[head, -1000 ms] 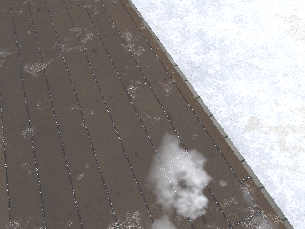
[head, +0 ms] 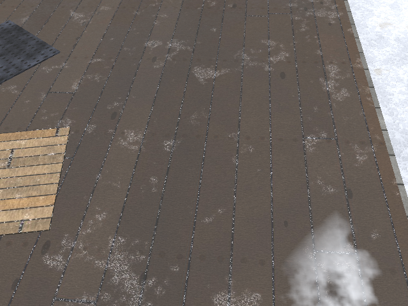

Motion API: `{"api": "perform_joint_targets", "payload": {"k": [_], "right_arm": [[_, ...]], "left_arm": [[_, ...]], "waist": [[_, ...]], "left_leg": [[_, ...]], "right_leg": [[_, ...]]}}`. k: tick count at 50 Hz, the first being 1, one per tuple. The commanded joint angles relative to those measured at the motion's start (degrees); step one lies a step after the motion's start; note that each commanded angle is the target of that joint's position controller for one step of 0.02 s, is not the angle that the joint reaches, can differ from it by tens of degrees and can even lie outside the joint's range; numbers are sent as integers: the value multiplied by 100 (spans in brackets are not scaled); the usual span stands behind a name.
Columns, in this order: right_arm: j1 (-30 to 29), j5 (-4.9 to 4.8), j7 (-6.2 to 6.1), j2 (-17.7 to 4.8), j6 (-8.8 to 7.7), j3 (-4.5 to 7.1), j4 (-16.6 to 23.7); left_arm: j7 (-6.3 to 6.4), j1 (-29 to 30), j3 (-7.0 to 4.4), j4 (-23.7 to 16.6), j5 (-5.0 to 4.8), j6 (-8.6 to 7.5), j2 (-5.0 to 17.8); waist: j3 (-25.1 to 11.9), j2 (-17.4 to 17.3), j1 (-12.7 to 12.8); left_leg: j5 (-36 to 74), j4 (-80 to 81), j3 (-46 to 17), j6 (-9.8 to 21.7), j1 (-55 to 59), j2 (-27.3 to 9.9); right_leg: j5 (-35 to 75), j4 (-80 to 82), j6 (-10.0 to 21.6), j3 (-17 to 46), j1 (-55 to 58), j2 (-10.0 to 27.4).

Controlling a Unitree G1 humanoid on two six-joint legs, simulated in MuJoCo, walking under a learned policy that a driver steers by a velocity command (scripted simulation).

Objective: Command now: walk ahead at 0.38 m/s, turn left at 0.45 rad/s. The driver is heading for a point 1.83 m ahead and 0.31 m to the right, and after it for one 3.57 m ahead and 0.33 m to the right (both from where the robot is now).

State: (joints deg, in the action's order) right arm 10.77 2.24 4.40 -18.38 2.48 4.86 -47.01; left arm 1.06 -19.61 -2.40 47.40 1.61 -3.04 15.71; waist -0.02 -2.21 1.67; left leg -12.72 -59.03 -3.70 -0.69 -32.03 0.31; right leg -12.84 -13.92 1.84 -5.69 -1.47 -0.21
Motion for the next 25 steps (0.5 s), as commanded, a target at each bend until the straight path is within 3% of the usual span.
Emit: {"api": "perform_joint_targets", "payload": {"k": [1,7,8,9,10,11,12,13,14,15,16,18,20,22,25], "right_arm": [[-840,8,33,-226,-135,1,568],[-1447,41,50,-15,-263,-172,819],[-1372,45,31,-1,-283,-187,842],[-1132,41,-9,-60,-311,-166,779],[-571,50,-66,-102,-367,-126,594],[392,87,-148,-242,-445,-45,223],[1423,197,-255,-645,-499,71,11],[1780,135,-352,-1324,-504,195,-30],[1498,-18,-403,-1135,-507,169,-22],[979,-37,-417,-795,-527,54,3],[632,-26,-389,-400,-576,-53,30],[337,-81,-410,-44,-678,-167,28],[503,-94,-426,-31,-790,-186,-89],[693,-121,-443,-74,-861,-175,-203],[906,-114,-471,40,-877,-212,-328]], "left_arm": [[-38,-374,-201,-65,13,-136,795],[-118,-653,-167,294,-3,-172,739],[-118,-684,-190,364,-23,-148,845],[-122,-644,-196,417,-41,-125,886],[-126,-563,-188,457,-71,-101,910],[-132,-552,-150,479,-103,-80,835],[-147,-505,-42,317,-130,-82,588],[-223,-762,83,51,-187,-93,-41],[-145,-247,-106,128,-121,-60,635],[-182,-89,-130,75,-182,-99,593],[-198,-193,-106,192,-207,-116,473],[-233,-463,-99,415,-40,45,312],[-304,-468,-112,454,-18,154,185],[-354,-120,-129,365,-18,201,122],[-400,515,-115,156,-14,214,69]], "waist": [[676,756,255],[780,934,318],[721,1097,242],[615,1073,77],[333,911,-253],[-273,561,-656],[-1046,-46,-1091],[-1573,-1481,-909],[-1060,-422,-976],[-408,-244,-656],[-101,-95,-423],[107,-357,-161],[175,-288,-65],[358,-221,-65],[568,-189,-133]], "left_leg": [[151,532,-104,-20,-1299,-85],[-120,2223,777,320,-81,-68],[-212,2407,864,441,314,-52],[-266,2561,964,576,752,66],[-114,2926,1038,710,1508,258],[122,3233,1060,828,2777,428],[-964,3552,-302,1052,4327,-769],[-1565,4336,-3189,1621,5406,-2507],[-1146,4473,-3072,1495,4705,-2354],[-505,4451,-2046,1318,3994,-2104],[278,4603,-1354,1100,3415,-1818],[722,4882,-522,841,2840,-1432],[1408,5005,-132,857,2737,-1365],[1837,5105,256,788,2793,-1326],[2193,5195,702,753,2867,-1254]], "right_leg": [[-730,889,817,1179,471,1607],[946,552,768,392,81,1541],[1332,425,778,439,-21,1656],[2105,156,757,384,-50,1682],[3245,-588,677,162,-93,1572],[3757,-1780,527,-191,-397,1278],[2091,-3425,360,-280,-1556,1008],[-1809,-5272,141,-110,-3450,-43],[-1515,-5809,283,962,-3771,75],[-946,-5694,375,1094,-3720,315],[-574,-5348,377,1030,-3428,491],[-278,-5060,265,905,-3009,593],[-91,-5133,204,849,-3035,504],[255,-5058,155,822,-3445,523],[818,-4644,88,705,-3943,506]]}}
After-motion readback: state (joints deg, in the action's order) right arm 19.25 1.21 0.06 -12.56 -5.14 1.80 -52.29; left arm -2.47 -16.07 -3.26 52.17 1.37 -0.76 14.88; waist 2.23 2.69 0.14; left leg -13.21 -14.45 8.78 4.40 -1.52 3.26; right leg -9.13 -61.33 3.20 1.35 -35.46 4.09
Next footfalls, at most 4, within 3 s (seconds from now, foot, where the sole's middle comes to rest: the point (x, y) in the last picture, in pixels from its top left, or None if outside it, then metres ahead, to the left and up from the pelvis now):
0.22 left None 0.21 0.15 -0.79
0.76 right None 0.52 0.01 -0.79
1.28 left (212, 219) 0.86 0.06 -0.79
1.82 right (289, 189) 0.99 -0.24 -0.79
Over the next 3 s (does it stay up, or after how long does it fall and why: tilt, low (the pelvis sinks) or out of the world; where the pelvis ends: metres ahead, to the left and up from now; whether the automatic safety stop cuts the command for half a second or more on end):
stays up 1.47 -0.27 -0.02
